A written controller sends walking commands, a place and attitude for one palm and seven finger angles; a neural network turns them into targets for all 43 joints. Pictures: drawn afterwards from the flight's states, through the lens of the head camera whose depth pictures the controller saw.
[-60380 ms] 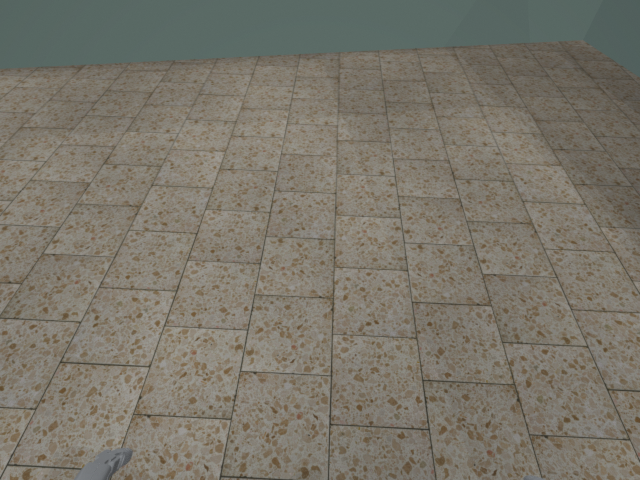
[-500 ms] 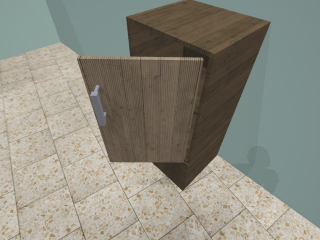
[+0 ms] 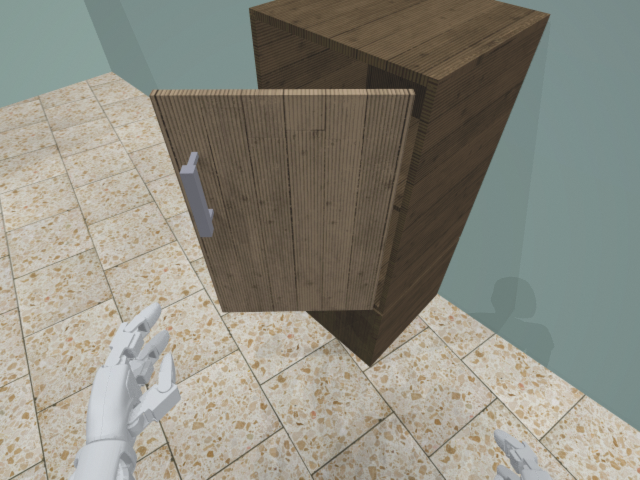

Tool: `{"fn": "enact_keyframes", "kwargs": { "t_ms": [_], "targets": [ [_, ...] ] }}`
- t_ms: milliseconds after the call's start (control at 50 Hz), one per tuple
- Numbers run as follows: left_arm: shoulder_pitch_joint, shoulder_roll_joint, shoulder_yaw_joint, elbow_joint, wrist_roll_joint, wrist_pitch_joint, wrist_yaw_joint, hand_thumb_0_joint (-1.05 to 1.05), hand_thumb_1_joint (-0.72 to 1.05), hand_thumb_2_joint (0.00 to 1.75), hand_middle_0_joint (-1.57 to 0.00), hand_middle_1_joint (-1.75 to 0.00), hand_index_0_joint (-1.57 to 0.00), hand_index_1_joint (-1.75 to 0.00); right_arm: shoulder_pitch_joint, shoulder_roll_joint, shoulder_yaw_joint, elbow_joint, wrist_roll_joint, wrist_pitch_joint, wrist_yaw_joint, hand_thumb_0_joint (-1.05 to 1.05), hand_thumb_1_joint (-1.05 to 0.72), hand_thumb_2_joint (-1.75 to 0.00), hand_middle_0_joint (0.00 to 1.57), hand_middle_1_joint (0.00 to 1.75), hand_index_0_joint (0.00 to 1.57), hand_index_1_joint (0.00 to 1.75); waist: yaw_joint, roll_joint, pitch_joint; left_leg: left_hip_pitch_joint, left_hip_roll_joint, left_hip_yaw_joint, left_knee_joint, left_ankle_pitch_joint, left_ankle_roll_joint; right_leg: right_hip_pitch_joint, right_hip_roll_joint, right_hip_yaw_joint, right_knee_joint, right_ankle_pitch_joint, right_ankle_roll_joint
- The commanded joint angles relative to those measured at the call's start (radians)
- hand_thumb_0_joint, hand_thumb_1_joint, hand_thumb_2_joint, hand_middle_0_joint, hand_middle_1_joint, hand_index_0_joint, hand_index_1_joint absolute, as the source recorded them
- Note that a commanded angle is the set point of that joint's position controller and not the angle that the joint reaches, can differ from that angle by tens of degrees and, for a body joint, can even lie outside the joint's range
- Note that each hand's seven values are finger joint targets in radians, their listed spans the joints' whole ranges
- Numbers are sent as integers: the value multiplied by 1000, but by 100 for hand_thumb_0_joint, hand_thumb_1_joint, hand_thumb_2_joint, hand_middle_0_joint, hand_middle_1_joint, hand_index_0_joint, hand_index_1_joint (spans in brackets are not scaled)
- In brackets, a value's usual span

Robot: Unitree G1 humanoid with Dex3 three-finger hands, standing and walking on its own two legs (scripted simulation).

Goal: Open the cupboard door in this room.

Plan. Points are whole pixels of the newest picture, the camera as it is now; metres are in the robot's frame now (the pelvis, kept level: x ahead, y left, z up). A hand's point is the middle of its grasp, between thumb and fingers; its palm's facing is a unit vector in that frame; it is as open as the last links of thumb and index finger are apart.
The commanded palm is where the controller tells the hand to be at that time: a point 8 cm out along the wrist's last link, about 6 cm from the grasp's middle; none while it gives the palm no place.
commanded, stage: raise the hand with hooked fingers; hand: left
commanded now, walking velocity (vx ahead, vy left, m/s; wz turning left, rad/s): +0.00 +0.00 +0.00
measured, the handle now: (200, 195) +0.56 +0.22 +0.03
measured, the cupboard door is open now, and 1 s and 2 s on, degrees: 46 46 46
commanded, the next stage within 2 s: move the hooked fingers beside the handle in 1.86 s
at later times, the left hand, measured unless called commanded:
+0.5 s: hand (182, 408) +0.22 +0.18 -0.01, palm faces -0.07 -1.00 -0.05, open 10.5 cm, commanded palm +0.18 +0.25 +0.00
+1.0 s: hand (117, 368) +0.25 +0.25 +0.04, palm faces +0.09 -0.99 -0.06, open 13.3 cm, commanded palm +0.22 +0.30 +0.03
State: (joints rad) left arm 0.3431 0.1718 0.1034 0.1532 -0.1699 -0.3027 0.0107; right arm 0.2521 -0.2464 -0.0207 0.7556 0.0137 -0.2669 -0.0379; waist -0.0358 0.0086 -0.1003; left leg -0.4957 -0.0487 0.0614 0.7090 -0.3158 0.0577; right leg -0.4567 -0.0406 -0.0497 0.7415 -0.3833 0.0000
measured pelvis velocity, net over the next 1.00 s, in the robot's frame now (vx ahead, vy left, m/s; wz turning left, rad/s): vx -0.01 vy -0.01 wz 0.00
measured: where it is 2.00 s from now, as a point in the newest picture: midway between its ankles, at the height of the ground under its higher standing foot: outside the picture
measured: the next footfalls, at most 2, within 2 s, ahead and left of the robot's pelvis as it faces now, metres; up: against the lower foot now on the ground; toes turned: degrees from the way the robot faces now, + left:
none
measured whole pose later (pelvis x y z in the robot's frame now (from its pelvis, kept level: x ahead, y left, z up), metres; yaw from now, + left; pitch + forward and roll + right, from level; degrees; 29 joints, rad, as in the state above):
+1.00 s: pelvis -0.01 -0.01 -0.03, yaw +0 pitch +12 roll -3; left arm 0.20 0.34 0.36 0.17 -0.36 -0.38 -0.35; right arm 0.26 -0.25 0.02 0.55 0.04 -0.22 -0.07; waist -0.01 0.01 -0.12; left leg -0.77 0.01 0.01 1.00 -0.43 0.05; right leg -0.67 0.01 -0.10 0.94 -0.46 -0.02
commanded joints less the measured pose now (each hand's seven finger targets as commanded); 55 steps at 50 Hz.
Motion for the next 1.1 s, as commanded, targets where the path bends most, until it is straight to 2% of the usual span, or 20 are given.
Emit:
{"fn": "enact_keyframes", "kwargs": {
  "t_ms": [0,60,120,180,200,220,300,360,420,460,500,540,580,660,700,740,820,900,980,1080],
  "targets": [
    [348,47,101,81,-70,-274,-233,0,60,77,-22,-50,-22,-50,-132,-132,-80,-252,-10,-30,48,0,-90,-90,20,30,20,30,116,-166,-22,-150,32,-78,116,81,-88,-214,58,-52,109,45,-49],
    [314,136,180,-36,-95,-305,-327,0,53,74,-23,-54,-23,-54,-171,-133,-81,-358,0,-12,54,0,-90,-90,20,30,20,30,138,24,-170,-192,23,-49,198,123,-75,-218,53,-24,209,125,-54],
    [140,191,214,-276,-138,-261,-310,0,46,71,-23,-58,-23,-58,-165,-126,-75,-416,1,14,38,0,-90,-90,20,30,20,30,113,126,-255,-222,27,-54,225,13,-60,-246,55,22,206,17,-41],
    [11,209,213,-540,-137,-325,-240,0,39,68,-24,-63,-24,-63,-104,-97,-64,-402,-3,12,7,0,-90,-90,20,30,20,30,56,177,-309,-155,44,-76,284,84,-31,-251,62,54,188,85,-38],
    [-75,222,187,-611,-130,-348,-230,0,36,67,-24,-64,-24,-64,-73,-105,-59,-383,-9,14,-1,0,-90,-90,20,30,20,30,14,142,-309,-149,55,-96,307,90,-27,-295,73,54,204,98,-33],
    [-78,200,160,-605,-123,-365,-229,0,34,66,-24,-66,-24,-66,-69,-100,-58,-362,-11,13,-10,0,-90,-90,20,30,20,30,3,156,-302,-162,57,-97,321,75,-23,-316,69,71,191,71,-34],
    [-110,189,90,-430,-130,-350,-334,0,25,62,-25,-72,-25,-72,-61,-128,-34,-304,0,-9,-30,0,-90,-90,20,30,20,30,-63,109,-182,-254,66,-119,381,24,-16,-376,74,74,181,32,-29],
    [-41,260,183,-218,-152,-198,-426,0,18,59,-25,-76,-25,-76,-73,-139,-31,-309,26,4,-46,0,-90,-90,20,30,20,30,-26,-8,-196,-341,60,-103,369,-8,-16,-275,54,125,114,-12,-7],
    [21,319,304,-164,-220,-16,-469,0,11,56,-26,-81,-26,-81,-98,-133,-23,-364,41,35,-55,0,-90,-90,20,30,20,30,57,-43,-297,-326,39,-89,327,54,-21,-61,12,175,65,93,22],
    [39,347,390,-198,-255,31,-437,0,6,54,-26,-84,-26,-84,-111,-114,-23,-384,39,50,-57,0,-90,-90,20,30,20,30,87,-77,-341,-316,37,-94,307,93,-29,32,-15,191,60,225,51],
    [35,348,437,-246,-265,-2,-375,0,1,52,-26,-87,-26,-87,-103,-93,-22,-375,29,46,-53,0,-90,-90,20,30,20,30,105,-62,-351,-292,47,-107,285,139,-35,56,-4,163,94,339,45],
    [45,299,409,-297,-245,-74,-320,0,-3,50,-27,-90,-27,-90,-81,-79,-31,-355,23,34,-42,0,-90,-90,20,30,20,30,98,-11,-321,-238,50,-97,246,173,-38,0,14,112,112,370,29],
    [0,259,341,-277,-215,-141,-298,0,-8,48,-27,-93,-27,-93,-62,-90,-37,-324,18,25,-34,0,-90,-90,20,30,20,30,55,-12,-243,-219,53,-95,237,155,-34,-104,31,78,115,294,24],
    [-91,253,259,-132,-180,-193,-365,0,-17,44,-28,-99,-28,-99,-29,-139,-41,-296,24,9,-35,0,-90,-90,20,30,20,30,-3,-16,-143,-265,54,-100,249,37,-26,-243,41,77,95,53,8],
    [-139,288,261,-114,-196,-180,-410,0,-22,42,-28,-102,-28,-102,-23,-159,-41,-308,34,1,-44,0,-90,-90,20,30,20,30,-2,-3,-140,-254,52,-97,239,2,-20,-244,42,98,60,-43,0],
    [-178,349,299,-168,-212,-168,-436,0,-27,40,-28,-105,-28,-105,-15,-168,-41,-322,39,-5,-54,0,-90,-90,20,30,20,30,19,38,-231,-185,52,-94,205,27,-16,-183,41,91,49,-27,-7],
    [-201,406,375,-278,-228,-169,-394,0,-36,36,-29,-111,-29,-111,-14,-153,-31,-332,34,-14,-57,0,-90,-90,20,30,20,30,56,109,-328,-56,58,-107,148,126,-22,-131,64,24,88,94,-25],
    [-210,375,377,-190,-226,-153,-340,0,-45,32,-30,-117,-30,-117,-21,-154,-21,-324,29,-2,-46,0,-90,-90,20,30,20,30,47,110,-205,-55,64,-129,111,94,-37,-188,77,-18,85,63,-33],
    [-257,334,300,-52,-193,-62,-378,0,-50,30,-30,-120,-30,-120,-13,-174,-15,-343,37,22,-43,0,-90,-90,20,30,20,30,20,83,-118,-79,66,-138,75,10,-43,-229,73,-29,55,22,-27],
    [-431,397,310,-70,-185,-5,-435,0,-50,30,-30,-120,-30,-120,-3,-185,-9,-365,41,25,-57,0,-90,-90,20,30,20,30,15,65,-191,-19,67,-155,54,13,-39,-191,77,-24,36,30,-30]
  ]
}}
